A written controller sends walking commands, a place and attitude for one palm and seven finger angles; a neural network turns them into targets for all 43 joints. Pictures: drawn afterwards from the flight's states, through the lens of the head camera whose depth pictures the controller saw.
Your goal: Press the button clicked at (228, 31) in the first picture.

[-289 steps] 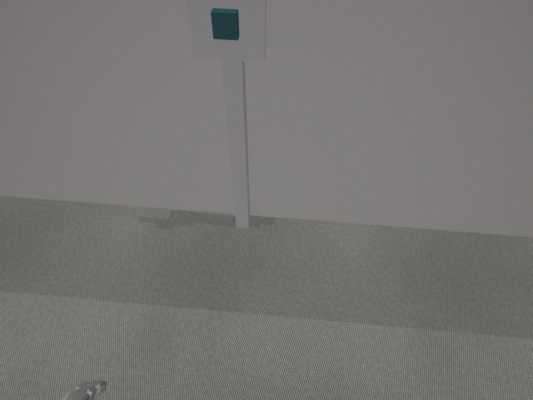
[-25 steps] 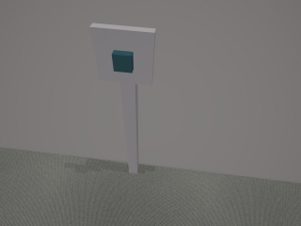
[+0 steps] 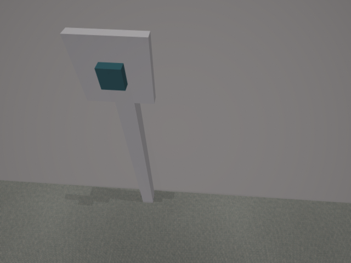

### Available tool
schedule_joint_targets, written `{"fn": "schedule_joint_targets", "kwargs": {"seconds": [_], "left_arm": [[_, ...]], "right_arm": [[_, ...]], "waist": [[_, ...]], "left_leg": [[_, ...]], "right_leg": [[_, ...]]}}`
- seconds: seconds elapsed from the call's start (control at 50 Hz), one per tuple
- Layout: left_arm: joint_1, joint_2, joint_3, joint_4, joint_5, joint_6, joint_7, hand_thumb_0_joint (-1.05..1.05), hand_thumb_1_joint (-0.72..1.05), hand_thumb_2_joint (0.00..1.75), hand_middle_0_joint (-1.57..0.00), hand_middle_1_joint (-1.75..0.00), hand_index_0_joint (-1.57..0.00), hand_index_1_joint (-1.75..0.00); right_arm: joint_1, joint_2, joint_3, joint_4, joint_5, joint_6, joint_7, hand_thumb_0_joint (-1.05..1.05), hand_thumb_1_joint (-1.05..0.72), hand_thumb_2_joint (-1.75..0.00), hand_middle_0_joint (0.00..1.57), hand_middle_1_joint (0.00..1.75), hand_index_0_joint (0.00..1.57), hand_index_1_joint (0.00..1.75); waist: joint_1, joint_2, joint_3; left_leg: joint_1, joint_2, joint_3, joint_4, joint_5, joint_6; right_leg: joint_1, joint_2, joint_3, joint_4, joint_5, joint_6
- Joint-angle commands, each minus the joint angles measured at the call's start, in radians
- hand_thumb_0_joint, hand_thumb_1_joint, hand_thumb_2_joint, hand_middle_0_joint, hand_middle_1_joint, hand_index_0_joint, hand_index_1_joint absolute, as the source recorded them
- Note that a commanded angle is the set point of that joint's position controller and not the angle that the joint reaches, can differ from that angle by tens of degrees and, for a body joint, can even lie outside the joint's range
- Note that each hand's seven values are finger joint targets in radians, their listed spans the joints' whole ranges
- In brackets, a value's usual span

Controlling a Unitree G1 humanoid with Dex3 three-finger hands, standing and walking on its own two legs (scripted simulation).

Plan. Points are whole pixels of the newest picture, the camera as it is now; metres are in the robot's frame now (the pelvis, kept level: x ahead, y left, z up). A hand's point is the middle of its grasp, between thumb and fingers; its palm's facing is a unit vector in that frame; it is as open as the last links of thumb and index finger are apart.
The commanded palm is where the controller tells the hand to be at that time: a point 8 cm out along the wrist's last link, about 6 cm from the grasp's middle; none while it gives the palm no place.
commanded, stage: come to a stop and stand still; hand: left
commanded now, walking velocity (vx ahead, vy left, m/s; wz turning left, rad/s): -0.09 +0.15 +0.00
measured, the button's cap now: (112, 75) +0.51 +0.18 +0.16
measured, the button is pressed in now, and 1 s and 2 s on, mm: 0 0 0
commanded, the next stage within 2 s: look again from close up in 0.62 s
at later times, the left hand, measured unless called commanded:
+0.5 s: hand out of the picture -0.01 +0.22 -0.16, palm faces +0.04 -0.96 -0.26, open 7.4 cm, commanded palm none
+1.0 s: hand out of the picture +0.00 +0.17 -0.16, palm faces +0.03 -0.98 -0.21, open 7.3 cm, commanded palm none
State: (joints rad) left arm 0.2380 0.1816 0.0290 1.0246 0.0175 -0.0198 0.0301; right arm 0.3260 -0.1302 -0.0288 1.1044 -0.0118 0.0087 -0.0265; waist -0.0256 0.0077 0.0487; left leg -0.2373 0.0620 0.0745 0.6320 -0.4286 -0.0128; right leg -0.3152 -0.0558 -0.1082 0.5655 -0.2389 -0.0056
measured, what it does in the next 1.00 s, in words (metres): stands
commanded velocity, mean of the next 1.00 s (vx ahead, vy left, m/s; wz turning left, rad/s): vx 0.00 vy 0.01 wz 0.00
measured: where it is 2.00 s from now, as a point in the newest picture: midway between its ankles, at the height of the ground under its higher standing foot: outside the picture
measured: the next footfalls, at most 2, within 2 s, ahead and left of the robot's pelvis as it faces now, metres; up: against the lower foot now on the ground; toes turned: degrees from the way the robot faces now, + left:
none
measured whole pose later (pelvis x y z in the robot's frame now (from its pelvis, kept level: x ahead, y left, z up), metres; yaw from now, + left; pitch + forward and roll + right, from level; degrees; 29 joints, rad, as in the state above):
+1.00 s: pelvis -0.01 -0.01 +0.01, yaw +1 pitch -2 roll +1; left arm 0.28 0.15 -0.01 1.11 0.01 -0.01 0.03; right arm 0.33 -0.14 0.01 1.12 -0.02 -0.01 -0.01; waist 0.00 0.01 0.03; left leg -0.16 0.03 0.08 0.43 -0.24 -0.01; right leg -0.25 -0.05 -0.10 0.45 -0.17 -0.02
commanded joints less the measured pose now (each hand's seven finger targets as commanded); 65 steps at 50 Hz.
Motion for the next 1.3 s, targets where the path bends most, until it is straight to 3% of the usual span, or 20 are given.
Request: {"fn": "schedule_joint_targets", "kwargs": {"seconds": [0.0, 0.04, 0.06, 0.1, 0.12, 0.16, 0.18, 0.2, 0.22, 0.24, 0.26, 0.3, 0.32, 0.36, 0.5, 0.58, 0.76, 0.96, 1.1, 1.28], "left_arm": [[0.070, 0.128, 0.029, -0.036, 0.004, 0.004, 0.020, 0.00, 0.90, 0.90, -0.20, -0.30, -0.20, -0.30], [0.035, 0.137, 0.038, -0.056, -0.002, 0.017, 0.022, 0.00, 0.90, 0.90, -0.20, -0.30, -0.20, -0.30], [0.022, 0.125, 0.040, -0.070, -0.002, 0.025, 0.019, 0.00, 0.90, 0.90, -0.20, -0.30, -0.20, -0.30], [0.015, 0.065, 0.031, -0.093, 0.000, 0.040, 0.012, 0.00, 0.90, 0.90, -0.20, -0.30, -0.20, -0.30], [0.018, 0.050, 0.026, -0.088, 0.003, 0.043, 0.010, 0.00, 0.90, 0.90, -0.20, -0.30, -0.20, -0.30], [0.062, 0.038, 0.020, -0.073, 0.008, 0.043, 0.005, 0.00, 0.90, 0.90, -0.20, -0.30, -0.20, -0.30], [0.164, 0.082, -0.003, 0.001, -0.008, 0.031, 0.044, 0.00, 0.90, 0.90, -0.20, -0.30, -0.20, -0.30], [0.142, 0.133, 0.001, -0.019, -0.001, 0.016, 0.035, 0.00, 0.90, 0.90, -0.20, -0.30, -0.20, -0.30], [0.067, 0.162, 0.003, -0.058, 0.002, 0.006, 0.027, 0.00, 0.90, 0.90, -0.20, -0.30, -0.20, -0.30], [0.013, 0.167, 0.011, -0.084, 0.004, 0.011, 0.022, 0.00, 0.90, 0.90, -0.20, -0.30, -0.20, -0.30], [-0.012, 0.151, 0.007, -0.097, 0.003, 0.020, 0.018, 0.00, 0.90, 0.90, -0.20, -0.30, -0.20, -0.30], [-0.009, 0.119, 0.000, -0.104, 0.007, 0.033, 0.010, 0.00, 0.90, 0.90, -0.20, -0.30, -0.20, -0.30], [0.016, 0.101, -0.004, -0.096, 0.007, 0.033, 0.007, 0.00, 0.90, 0.90, -0.20, -0.30, -0.20, -0.30], [0.071, 0.083, -0.011, -0.071, 0.010, 0.029, 0.002, 0.00, 0.90, 0.90, -0.20, -0.30, -0.20, -0.30], [0.085, 0.098, -0.013, -0.046, 0.004, 0.008, 0.000, 0.00, 0.90, 0.90, -0.20, -0.30, -0.20, -0.30], [0.092, 0.099, -0.016, -0.021, -0.001, -0.004, 0.000, 0.00, 0.90, 0.90, -0.20, -0.30, -0.20, -0.30], [0.098, 0.084, -0.018, 0.035, -0.006, -0.013, 0.003, 0.00, 0.90, 0.90, -0.20, -0.30, -0.20, -0.30], [0.095, 0.070, -0.015, 0.054, -0.008, -0.011, 0.006, 0.00, 0.90, 0.90, -0.20, -0.30, -0.20, -0.30], [0.097, 0.064, -0.012, 0.054, -0.007, -0.012, 0.007, 0.00, 0.90, 0.90, -0.20, -0.30, -0.20, -0.30], [0.113, 0.053, -0.010, 0.058, -0.008, -0.013, 0.006, 0.00, 0.90, 0.90, -0.20, -0.30, -0.20, -0.30]], "right_arm": [[0.086, -0.037, -0.008, -0.031, 0.009, -0.003, -0.004, 0.00, -0.90, -0.90, 0.20, 0.30, 0.20, 0.30], [0.103, -0.049, -0.010, -0.031, 0.007, -0.001, -0.003, 0.00, -0.90, -0.90, 0.20, 0.30, 0.20, 0.30], [0.101, -0.065, -0.013, -0.037, 0.004, -0.002, 0.000, 0.00, -0.90, -0.90, 0.20, 0.30, 0.20, 0.30], [0.035, -0.108, -0.018, -0.072, -0.004, -0.008, 0.005, 0.00, -0.90, -0.90, 0.20, 0.30, 0.20, 0.30], [-0.013, -0.117, -0.018, -0.091, -0.006, -0.009, 0.003, 0.00, -0.90, -0.90, 0.20, 0.30, 0.20, 0.30], [-0.052, -0.122, -0.020, -0.118, -0.008, -0.012, 0.001, 0.00, -0.90, -0.90, 0.20, 0.30, 0.20, 0.30], [-0.165, -0.174, -0.021, -0.185, 0.012, -0.026, 0.006, 0.00, -0.90, -0.90, 0.20, 0.30, 0.20, 0.30], [-0.150, -0.129, -0.013, -0.214, 0.006, -0.027, 0.016, 0.00, -0.90, -0.90, 0.20, 0.30, 0.20, 0.30], [-0.015, -0.096, -0.007, -0.202, 0.001, -0.013, 0.015, 0.00, -0.90, -0.90, 0.20, 0.30, 0.20, 0.30], [0.017, -0.110, -0.014, -0.192, -0.004, -0.008, 0.018, 0.00, -0.90, -0.90, 0.20, 0.30, 0.20, 0.30], [0.023, -0.125, -0.018, -0.189, -0.008, -0.009, 0.020, 0.00, -0.90, -0.90, 0.20, 0.30, 0.20, 0.30], [-0.006, -0.155, -0.021, -0.209, -0.013, -0.012, 0.021, 0.00, -0.90, -0.90, 0.20, 0.30, 0.20, 0.30], [-0.032, -0.171, -0.021, -0.219, -0.013, -0.014, 0.018, 0.00, -0.90, -0.90, 0.20, 0.30, 0.20, 0.30], [-0.067, -0.179, -0.019, -0.230, -0.010, -0.016, 0.017, 0.00, -0.90, -0.90, 0.20, 0.30, 0.20, 0.30], [-0.007, -0.166, -0.007, -0.184, -0.008, -0.021, 0.015, 0.00, -0.90, -0.90, 0.20, 0.30, 0.20, 0.30], [0.012, -0.154, 0.004, -0.149, -0.005, -0.031, 0.014, 0.00, -0.90, -0.90, 0.20, 0.30, 0.20, 0.30], [0.032, -0.121, 0.020, -0.063, -0.003, -0.040, 0.007, 0.00, -0.90, -0.90, 0.20, 0.30, 0.20, 0.30], [0.066, -0.090, 0.024, -0.009, -0.004, -0.035, 0.003, 0.00, -0.90, -0.90, 0.20, 0.30, 0.20, 0.30], [0.085, -0.080, 0.022, 0.003, -0.004, -0.031, 0.002, 0.00, -0.90, -0.90, 0.20, 0.30, 0.20, 0.30], [0.083, -0.072, 0.022, 0.008, -0.004, -0.034, -0.001, 0.00, -0.90, -0.90, 0.20, 0.30, 0.20, 0.30]], "waist": [[0.026, -0.189, -0.087], [0.014, -0.155, -0.070], [0.017, -0.088, -0.051], [0.040, 0.164, 0.006], [0.052, 0.173, 0.034], [0.070, 0.108, 0.025], [0.102, 0.166, 0.006], [0.077, 0.052, -0.025], [0.009, -0.044, -0.146], [-0.007, -0.085, -0.140], [-0.011, -0.038, -0.076], [0.004, 0.089, 0.024], [0.020, 0.102, 0.040], [0.046, 0.033, 0.061], [0.016, -0.021, 0.038], [0.015, -0.050, 0.001], [0.024, -0.019, -0.001], [0.029, -0.008, 0.020], [0.026, -0.036, 0.027], [0.026, -0.010, 0.026]], "left_leg": [[-0.069, -0.025, 0.015, -0.044, 0.020, -0.008], [0.005, -0.018, 0.018, -0.168, 0.157, -0.004], [0.027, 0.002, -0.010, -0.205, 0.238, 0.007], [-0.065, 0.129, -0.140, -0.310, 0.375, 0.073], [-0.146, 0.155, -0.152, -0.345, 0.337, 0.100], [-0.180, 0.135, -0.136, -0.337, 0.247, 0.102], [-0.119, 0.108, -0.022, -0.112, 0.322, 0.043], [-0.112, 0.035, -0.001, -0.069, 0.204, 0.010], [-0.037, -0.007, -0.023, -0.102, 0.045, 0.002], [0.010, -0.009, -0.034, -0.127, 0.068, 0.012], [0.011, 0.012, -0.065, -0.166, 0.078, 0.027], [-0.106, 0.080, -0.155, -0.300, -0.023, 0.056], [-0.173, 0.105, -0.187, -0.359, -0.083, 0.066], [-0.225, 0.088, -0.168, -0.363, -0.119, 0.068], [-0.096, 0.045, -0.127, -0.331, -0.022, 0.054], [-0.044, 0.036, -0.101, -0.305, 0.090, 0.048], [-0.025, 0.038, -0.081, -0.306, 0.191, 0.034], [-0.039, 0.036, -0.071, -0.305, 0.180, 0.025], [-0.033, 0.034, -0.063, -0.297, 0.175, 0.022], [-0.020, 0.037, -0.064, -0.302, 0.192, 0.021]], "right_leg": [[0.195, -0.252, 0.197, -0.136, 0.653, -0.144], [0.116, -0.227, 0.185, -0.121, 0.460, -0.123], [0.067, -0.180, 0.156, -0.097, 0.335, -0.094], [0.039, -0.040, 0.044, -0.026, 0.035, -0.011], [0.088, -0.019, 0.020, 0.015, -0.025, 0.001], [0.127, -0.022, 0.037, 0.015, -0.004, -0.002], [0.101, -0.102, 0.120, -0.036, 0.157, -0.036], [0.096, -0.142, 0.160, -0.094, 0.244, -0.049], [0.082, -0.196, 0.219, -0.126, 0.039, -0.075], [0.018, -0.168, 0.202, -0.134, -0.110, -0.074], [-0.057, -0.121, 0.164, -0.127, -0.205, -0.053], [-0.053, -0.035, 0.075, -0.061, -0.165, -0.012], [0.004, -0.014, 0.049, -0.030, -0.101, -0.006], [0.073, -0.013, 0.061, -0.045, -0.041, -0.006], [0.020, -0.048, 0.133, -0.157, -0.090, -0.017], [0.046, -0.067, 0.150, -0.187, -0.042, -0.019], [0.104, -0.078, 0.133, -0.195, 0.042, -0.026], [0.120, -0.078, 0.129, -0.216, 0.014, -0.032], [0.115, -0.075, 0.132, -0.234, -0.014, -0.035], [0.114, -0.071, 0.131, -0.238, 0.006, -0.036]]}}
